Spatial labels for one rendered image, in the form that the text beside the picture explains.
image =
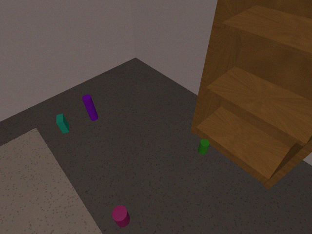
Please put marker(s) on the bookshelf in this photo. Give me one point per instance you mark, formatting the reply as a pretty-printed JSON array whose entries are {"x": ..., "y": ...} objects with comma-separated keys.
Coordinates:
[{"x": 254, "y": 103}]

